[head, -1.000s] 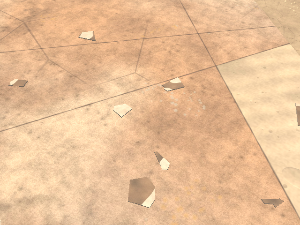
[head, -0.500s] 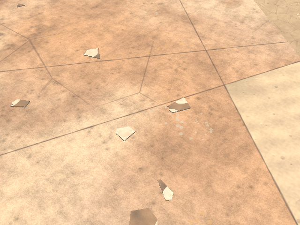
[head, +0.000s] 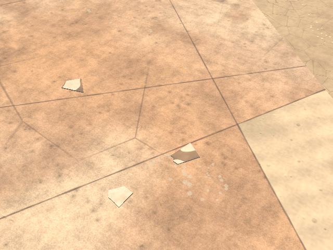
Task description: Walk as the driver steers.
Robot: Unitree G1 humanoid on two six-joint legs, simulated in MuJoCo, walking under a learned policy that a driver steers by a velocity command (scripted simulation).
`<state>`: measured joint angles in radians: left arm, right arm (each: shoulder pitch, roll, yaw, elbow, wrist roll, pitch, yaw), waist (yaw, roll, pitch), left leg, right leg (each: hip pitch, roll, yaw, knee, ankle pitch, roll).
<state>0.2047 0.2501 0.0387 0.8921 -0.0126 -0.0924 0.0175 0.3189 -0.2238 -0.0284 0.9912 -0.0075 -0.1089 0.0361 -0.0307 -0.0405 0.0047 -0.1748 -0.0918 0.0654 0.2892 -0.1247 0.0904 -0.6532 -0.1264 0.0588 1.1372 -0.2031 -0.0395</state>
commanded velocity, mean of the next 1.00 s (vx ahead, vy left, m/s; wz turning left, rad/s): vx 0.19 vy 0.00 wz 0.00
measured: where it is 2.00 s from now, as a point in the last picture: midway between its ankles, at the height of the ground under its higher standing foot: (169, 195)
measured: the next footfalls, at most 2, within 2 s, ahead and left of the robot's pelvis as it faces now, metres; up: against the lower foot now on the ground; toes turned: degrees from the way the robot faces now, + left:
right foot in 0.24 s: +0.29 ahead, -0.15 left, +0.00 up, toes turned -1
left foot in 0.54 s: +0.20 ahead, +0.09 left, +0.00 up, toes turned +2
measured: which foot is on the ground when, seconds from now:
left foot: down 0.00-0.26, up 0.28-0.52, down 0.54-0.90, up 0.92-1.00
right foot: up 0.00-0.22, down 0.24-1.00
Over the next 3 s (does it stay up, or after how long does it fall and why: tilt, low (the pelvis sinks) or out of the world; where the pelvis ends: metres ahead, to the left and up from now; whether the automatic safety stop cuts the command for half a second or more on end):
stays up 0.92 0.00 -0.01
